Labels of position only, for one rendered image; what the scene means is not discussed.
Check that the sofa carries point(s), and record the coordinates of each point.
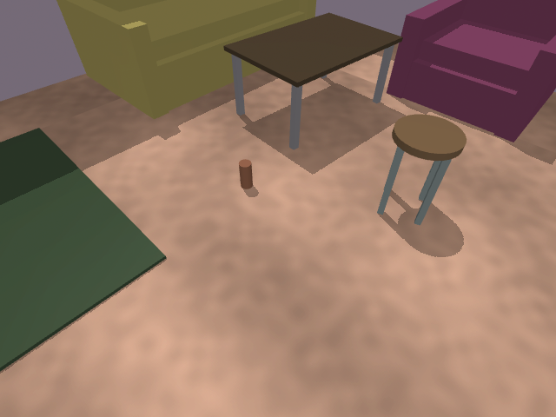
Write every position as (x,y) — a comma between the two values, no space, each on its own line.
(160,54)

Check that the stool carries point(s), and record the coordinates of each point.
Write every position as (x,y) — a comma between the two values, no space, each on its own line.
(430,138)

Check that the armchair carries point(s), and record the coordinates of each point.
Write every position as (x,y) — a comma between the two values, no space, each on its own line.
(490,63)

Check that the coffee table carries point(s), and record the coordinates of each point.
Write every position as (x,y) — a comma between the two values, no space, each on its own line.
(302,52)

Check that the can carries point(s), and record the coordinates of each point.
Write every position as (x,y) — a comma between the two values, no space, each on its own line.
(245,168)

